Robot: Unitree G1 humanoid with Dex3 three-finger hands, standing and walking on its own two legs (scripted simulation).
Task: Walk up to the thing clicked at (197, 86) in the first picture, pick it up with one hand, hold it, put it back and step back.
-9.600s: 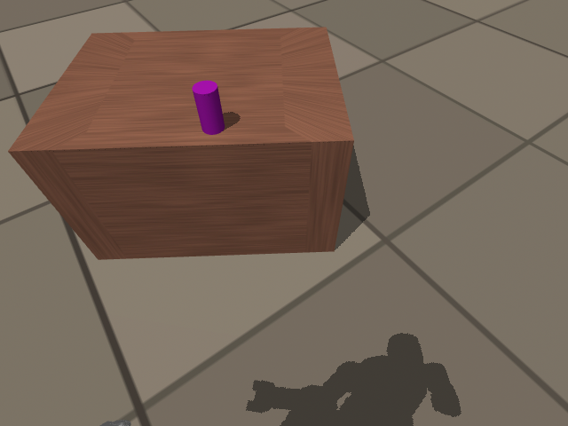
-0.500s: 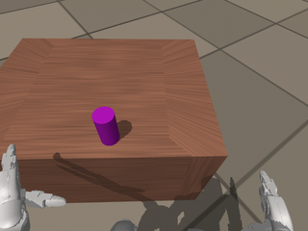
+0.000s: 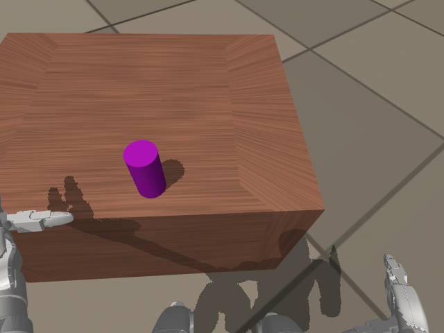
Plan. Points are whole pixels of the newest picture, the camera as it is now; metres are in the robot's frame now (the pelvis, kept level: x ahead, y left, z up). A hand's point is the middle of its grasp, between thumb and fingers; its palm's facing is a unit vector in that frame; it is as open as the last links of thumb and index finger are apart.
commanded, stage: go down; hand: left
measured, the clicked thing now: (146, 171) +0.44 +0.18 -0.06
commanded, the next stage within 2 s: none
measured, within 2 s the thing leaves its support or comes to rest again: neither
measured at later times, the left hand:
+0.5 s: hand (14, 178) +0.35 +0.38 +0.05, palm faces +0.41 -0.89 -0.19, open 16.1 cm
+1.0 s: hand (2, 165) +0.36 +0.39 +0.07, palm faces +0.35 -0.93 -0.13, open 15.7 cm
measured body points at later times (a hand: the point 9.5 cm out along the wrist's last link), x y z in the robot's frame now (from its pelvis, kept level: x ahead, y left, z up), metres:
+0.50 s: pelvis +0.01 +0.01 +0.00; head +0.07 +0.04 +0.45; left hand +0.32 +0.42 +0.06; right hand +0.16 -0.26 -0.04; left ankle +0.04 +0.13 -0.69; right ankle -0.01 -0.15 -0.69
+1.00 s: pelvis +0.01 +0.01 +0.00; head +0.07 +0.05 +0.45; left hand +0.34 +0.44 +0.08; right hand +0.16 -0.25 -0.05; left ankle +0.04 +0.13 -0.69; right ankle -0.01 -0.15 -0.69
